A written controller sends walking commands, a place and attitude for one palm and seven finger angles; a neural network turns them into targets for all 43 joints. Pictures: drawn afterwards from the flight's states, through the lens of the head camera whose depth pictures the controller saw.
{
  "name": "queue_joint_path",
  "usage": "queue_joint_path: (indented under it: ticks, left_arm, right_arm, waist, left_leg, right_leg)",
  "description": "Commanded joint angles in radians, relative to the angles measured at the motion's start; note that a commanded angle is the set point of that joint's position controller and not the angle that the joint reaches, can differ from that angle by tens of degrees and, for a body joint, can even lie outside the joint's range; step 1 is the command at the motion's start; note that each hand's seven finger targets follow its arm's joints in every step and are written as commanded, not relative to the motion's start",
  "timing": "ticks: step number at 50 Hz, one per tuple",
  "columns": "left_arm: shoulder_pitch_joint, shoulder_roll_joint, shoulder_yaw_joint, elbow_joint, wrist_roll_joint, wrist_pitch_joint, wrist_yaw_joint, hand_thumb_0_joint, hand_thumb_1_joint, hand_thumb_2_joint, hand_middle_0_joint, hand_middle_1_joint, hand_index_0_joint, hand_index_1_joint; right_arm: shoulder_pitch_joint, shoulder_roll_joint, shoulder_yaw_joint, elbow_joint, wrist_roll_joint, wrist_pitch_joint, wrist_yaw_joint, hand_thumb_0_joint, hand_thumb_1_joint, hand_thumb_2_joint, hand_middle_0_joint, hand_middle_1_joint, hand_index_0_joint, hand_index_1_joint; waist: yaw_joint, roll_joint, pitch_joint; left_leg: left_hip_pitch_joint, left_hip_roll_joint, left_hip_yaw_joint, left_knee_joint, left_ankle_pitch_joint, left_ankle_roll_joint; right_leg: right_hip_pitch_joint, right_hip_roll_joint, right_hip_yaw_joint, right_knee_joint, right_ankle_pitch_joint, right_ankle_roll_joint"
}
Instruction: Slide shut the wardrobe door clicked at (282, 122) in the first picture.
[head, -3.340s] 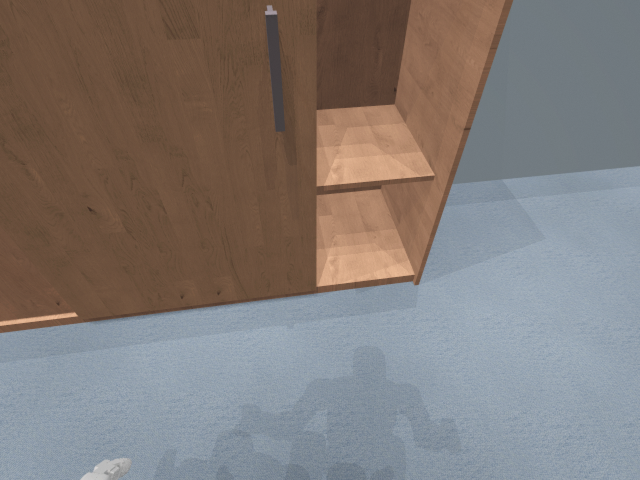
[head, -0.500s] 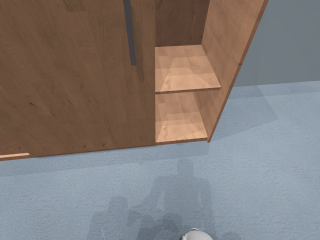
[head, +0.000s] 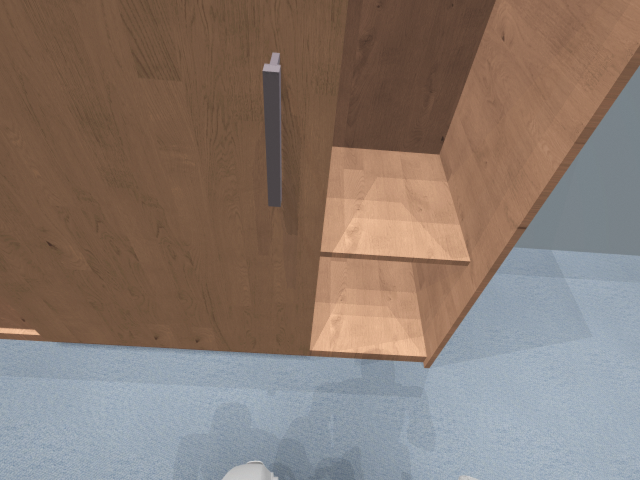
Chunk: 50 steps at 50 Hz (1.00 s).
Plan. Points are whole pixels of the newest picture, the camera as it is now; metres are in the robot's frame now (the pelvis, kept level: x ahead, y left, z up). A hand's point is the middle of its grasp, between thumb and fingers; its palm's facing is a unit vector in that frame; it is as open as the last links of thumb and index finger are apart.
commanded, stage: come to a stop and stand still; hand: left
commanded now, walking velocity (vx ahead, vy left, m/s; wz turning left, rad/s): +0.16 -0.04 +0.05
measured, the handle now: (275, 137) +0.56 +0.14 +0.13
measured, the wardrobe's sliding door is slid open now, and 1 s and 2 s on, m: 0.39 0.39 0.39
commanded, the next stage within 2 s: look again from close up in 1.90 s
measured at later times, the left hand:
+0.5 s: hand out of the picture +0.14 +0.16 -0.16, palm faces +0.03 -0.95 -0.29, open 7.4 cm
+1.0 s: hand out of the picture +0.01 +0.15 -0.16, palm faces +0.12 -0.96 -0.25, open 7.4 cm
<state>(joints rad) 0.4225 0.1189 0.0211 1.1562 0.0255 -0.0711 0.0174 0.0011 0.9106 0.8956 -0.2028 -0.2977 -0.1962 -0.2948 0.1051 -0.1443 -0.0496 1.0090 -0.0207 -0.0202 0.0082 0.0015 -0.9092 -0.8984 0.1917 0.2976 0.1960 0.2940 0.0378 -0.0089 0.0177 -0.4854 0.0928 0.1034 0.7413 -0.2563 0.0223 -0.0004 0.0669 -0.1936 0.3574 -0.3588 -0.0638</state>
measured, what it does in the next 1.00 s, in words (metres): steps on the spot: left foot, then right foot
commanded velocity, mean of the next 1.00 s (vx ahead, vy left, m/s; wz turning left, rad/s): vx -0.07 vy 0.05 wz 0.00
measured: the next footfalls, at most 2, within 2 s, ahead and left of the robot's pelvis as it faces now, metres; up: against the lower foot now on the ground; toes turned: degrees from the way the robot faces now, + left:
left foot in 0.04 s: +0.14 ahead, +0.10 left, +0.00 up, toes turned +8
right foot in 0.48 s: +0.11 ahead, -0.17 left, +0.00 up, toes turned -5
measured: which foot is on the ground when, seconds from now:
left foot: up 0.00-0.02, down 0.04-0.50, up 0.52-1.00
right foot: down 0.00-0.06, up 0.08-0.46, down 0.48-1.00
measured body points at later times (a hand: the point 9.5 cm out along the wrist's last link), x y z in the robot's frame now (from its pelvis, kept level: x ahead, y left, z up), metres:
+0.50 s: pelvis +0.07 -0.05 -0.01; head +0.10 -0.07 +0.44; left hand +0.14 +0.21 -0.14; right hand +0.12 -0.29 -0.17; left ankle +0.10 +0.09 -0.73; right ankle +0.07 -0.16 -0.74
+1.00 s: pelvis +0.02 -0.04 +0.01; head +0.03 -0.05 +0.46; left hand +0.00 +0.20 -0.14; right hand +0.09 -0.29 -0.14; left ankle -0.02 +0.10 -0.71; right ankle +0.07 -0.16 -0.73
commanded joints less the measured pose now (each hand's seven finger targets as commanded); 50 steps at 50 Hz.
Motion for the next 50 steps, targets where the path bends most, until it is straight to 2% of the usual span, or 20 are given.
queue_joint_path:
  ticks: [1,2,3,4,7,9,12,17,21,23,24,25,26,27,30,35,44,46,48,50]
  left_arm:
    - [0.031,0.152,0.026,-0.033,-0.011,-0.009,0.007,0.0,0.9,0.9,-0.2,-0.3,-0.2,-0.3]
    - [0.059,0.118,0.021,-0.043,-0.021,-0.007,0.004,0.0,0.9,0.9,-0.2,-0.3,-0.2,-0.3]
    - [0.07,0.071,0.006,-0.067,-0.031,-0.008,-0.001,0.0,0.9,0.9,-0.2,-0.3,-0.2,-0.3]
    - [0.058,0.108,0.017,-0.072,-0.02,0.003,0.01,0.0,0.9,0.9,-0.2,-0.3,-0.2,-0.3]
    - [0.022,0.043,0.01,-0.043,-0.015,0.048,0.017,0.0,0.9,0.9,-0.2,-0.3,-0.2,-0.3]
    - [0.059,0.039,0.008,-0.034,-0.016,0.075,0.021,0.0,0.9,0.9,-0.2,-0.3,-0.2,-0.3]
    - [0.031,0.067,0.027,-0.07,-0.006,0.11,0.024,0.0,0.9,0.9,-0.2,-0.3,-0.2,-0.3]
    - [-0.065,0.095,0.05,-0.135,-0.006,0.122,0.02,0.0,0.9,0.9,-0.2,-0.3,-0.2,-0.3]
    - [-0.086,0.108,0.051,-0.163,-0.011,0.107,0.018,0.0,0.9,0.9,-0.2,-0.3,-0.2,-0.3]
    - [-0.047,0.148,0.055,-0.153,-0.004,0.088,0.018,0.0,0.9,0.9,-0.2,-0.3,-0.2,-0.3]
    - [-0.074,0.217,0.059,-0.164,0.006,0.073,0.024,0.0,0.9,0.9,-0.2,-0.3,-0.2,-0.3]
    - [-0.1,0.294,0.069,-0.183,0.008,0.069,0.026,0.0,0.9,0.9,-0.2,-0.3,-0.2,-0.3]
    - [-0.084,0.293,0.061,-0.189,0.001,0.07,0.023,0.0,0.9,0.9,-0.2,-0.3,-0.2,-0.3]
    - [-0.12,0.278,0.068,-0.185,0.001,0.069,0.027,0.0,0.9,0.9,-0.2,-0.3,-0.2,-0.3]
    - [-0.187,0.238,0.062,-0.21,-0.003,0.067,0.033,0.0,0.9,0.9,-0.2,-0.3,-0.2,-0.3]
    - [-0.118,0.241,0.069,-0.2,-0.004,0.062,0.039,0.0,0.9,0.9,-0.2,-0.3,-0.2,-0.3]
    - [-0.118,0.258,0.071,-0.197,0.013,0.071,0.022,0.0,0.9,0.9,-0.2,-0.3,-0.2,-0.3]
    - [-0.119,0.262,0.074,-0.184,0.015,0.073,0.017,0.0,0.9,0.9,-0.2,-0.3,-0.2,-0.3]
    - [-0.128,0.253,0.069,-0.165,0.011,0.077,0.015,0.0,0.9,0.9,-0.2,-0.3,-0.2,-0.3]
    - [-0.162,0.227,0.062,-0.155,0.001,0.085,0.012,0.0,0.9,0.9,-0.2,-0.3,-0.2,-0.3]
  right_arm:
    - [0.24,-0.076,-0.005,0.038,-0.009,-0.036,-0.018,0.0,-0.9,-0.9,0.2,0.3,0.2,0.3]
    - [0.344,-0.154,-0.021,0.059,-0.018,-0.045,-0.03,0.0,-0.9,-0.9,0.2,0.3,0.2,0.3]
    - [0.403,-0.231,-0.033,0.07,-0.008,-0.043,-0.038,0.0,-0.9,-0.9,0.2,0.3,0.2,0.3]
    - [0.346,-0.222,-0.02,0.059,0.007,-0.026,-0.045,0.0,-0.9,-0.9,0.2,0.3,0.2,0.3]
    - [0.131,-0.103,0.024,0.026,0.009,-0.03,-0.066,0.0,-0.9,-0.9,0.2,0.3,0.2,0.3]
    - [0.084,-0.099,0.027,0.03,0.014,-0.027,-0.069,0.0,-0.9,-0.9,0.2,0.3,0.2,0.3]
    - [0.098,-0.142,-0.006,0.017,0.012,0.001,-0.071,0.0,-0.9,-0.9,0.2,0.3,0.2,0.3]
    - [0.063,-0.175,-0.033,-0.002,-0.002,0.028,-0.059,0.0,-0.9,-0.9,0.2,0.3,0.2,0.3]
    - [0.043,-0.19,-0.042,-0.014,-0.009,0.041,-0.046,0.0,-0.9,-0.9,0.2,0.3,0.2,0.3]
    - [0.063,-0.175,-0.043,-0.014,0.0,0.048,-0.034,0.0,-0.9,-0.9,0.2,0.3,0.2,0.3]
    - [0.122,-0.114,-0.035,-0.015,0.007,0.049,-0.027,0.0,-0.9,-0.9,0.2,0.3,0.2,0.3]
    - [0.122,-0.077,-0.031,-0.042,0.009,0.054,-0.027,0.0,-0.9,-0.9,0.2,0.3,0.2,0.3]
    - [0.113,-0.11,-0.038,-0.041,0.007,0.072,-0.03,0.0,-0.9,-0.9,0.2,0.3,0.2,0.3]
    - [0.088,-0.098,-0.036,-0.04,0.003,0.084,-0.031,0.0,-0.9,-0.9,0.2,0.3,0.2,0.3]
    - [0.115,-0.132,-0.041,-0.017,-0.001,0.086,-0.019,0.0,-0.9,-0.9,0.2,0.3,0.2,0.3]
    - [0.097,-0.137,-0.037,-0.031,-0.004,0.087,-0.01,0.0,-0.9,-0.9,0.2,0.3,0.2,0.3]
    - [0.102,-0.123,-0.02,-0.041,0.003,0.073,0.001,0.0,-0.9,-0.9,0.2,0.3,0.2,0.3]
    - [0.114,-0.113,-0.013,-0.038,0.005,0.06,-0.001,0.0,-0.9,-0.9,0.2,0.3,0.2,0.3]
    - [0.175,-0.095,-0.005,-0.014,0.005,0.05,-0.008,0.0,-0.9,-0.9,0.2,0.3,0.2,0.3]
    - [0.302,-0.086,0.005,0.033,0.005,0.032,-0.019,0.0,-0.9,-0.9,0.2,0.3,0.2,0.3]
  waist:
    - [-0.122,0.01,-0.042]
    - [-0.15,0.125,-0.13]
    - [-0.134,0.315,-0.175]
    - [-0.107,0.164,-0.156]
    - [-0.021,0.064,0.034]
    - [0.01,0.072,0.015]
    - [-0.011,0.076,-0.043]
    - [-0.023,0.187,-0.063]
    - [-0.01,0.209,-0.056]
    - [0.012,0.099,-0.077]
    - [-0.01,-0.121,-0.08]
    - [-0.011,-0.299,-0.053]
    - [0.003,-0.179,-0.079]
    - [-0.008,-0.211,-0.049]
    - [-0.03,-0.154,0.0]
    - [0.006,-0.146,-0.034]
    - [0.01,-0.187,0.012]
    - [0.014,-0.212,0.009]
    - [-0.011,-0.196,0.007]
    - [-0.071,-0.142,-0.011]
  left_leg:
    - [0.33,-0.068,0.031,-0.231,0.167,0.044]
    - [0.562,0.098,-0.175,-0.261,0.386,0.118]
    - [0.688,0.349,-0.481,-0.334,0.721,0.248]
    - [0.584,0.381,-0.449,-0.372,0.722,0.285]
    - [0.271,0.257,-0.215,-0.442,0.763,0.183]
    - [0.256,0.211,-0.132,-0.437,0.815,0.151]
    - [0.317,0.227,-0.116,-0.403,0.813,0.163]
    - [0.323,0.21,-0.093,-0.357,0.718,0.149]
    - [0.278,0.193,-0.118,-0.313,0.514,0.116]
    - [0.238,0.11,-0.074,-0.202,0.276,0.039]
    - [0.155,0.001,-0.011,-0.049,-0.017,-0.025]
    - [0.053,-0.092,-0.021,0.113,-0.331,-0.049]
    - [0.087,-0.087,-0.12,0.237,-0.346,-0.043]
    - [0.045,-0.083,-0.154,0.318,-0.315,-0.043]
    - [-0.029,-0.077,-0.166,0.452,-0.152,-0.064]
    - [-0.07,-0.082,-0.162,0.404,-0.088,-0.092]
    - [0.106,-0.066,-0.09,0.079,-0.134,-0.064]
    - [0.173,-0.074,-0.07,-0.028,-0.166,-0.05]
    - [0.291,-0.091,-0.042,-0.158,-0.135,-0.038]
    - [0.478,-0.099,-0.031,-0.354,-0.048,-0.028]
  right_leg:
    - [-0.085,-0.237,0.104,0.249,0.81,-0.054]
    - [-0.274,-0.154,0.066,0.479,0.555,0.002]
    - [-0.502,-0.052,0.062,0.765,-0.181,0.042]
    - [-0.486,-0.085,0.153,0.854,-0.258,0.029]
    - [-0.382,-0.167,0.218,0.693,-0.113,0.082]
    - [-0.326,-0.164,0.2,0.58,-0.05,0.099]
    - [-0.343,-0.141,0.168,0.555,-0.034,0.099]
    - [-0.378,-0.118,0.17,0.561,-0.04,0.09]
    - [-0.285,-0.121,0.155,0.349,0.007,0.078]
    - [-0.168,-0.131,0.15,0.098,0.238,0.085]
    - [-0.13,-0.289,0.323,-0.002,0.466,0.057]
    - [-0.155,-0.469,0.502,-0.007,0.771,-0.041]
    - [-0.219,-0.502,0.463,-0.013,0.759,-0.101]
    - [-0.243,-0.471,0.457,-0.028,0.706,-0.101]
    - [-0.207,-0.399,0.37,0.0,0.647,-0.076]
    - [-0.08,-0.395,0.359,-0.017,0.548,-0.071]
    - [-0.232,-0.368,0.396,-0.173,-0.055,-0.073]
    - [-0.259,-0.361,0.402,-0.195,-0.108,-0.076]
    - [-0.328,-0.326,0.375,-0.198,-0.169,-0.053]
    - [-0.447,-0.257,0.312,-0.133,-0.241,0.003]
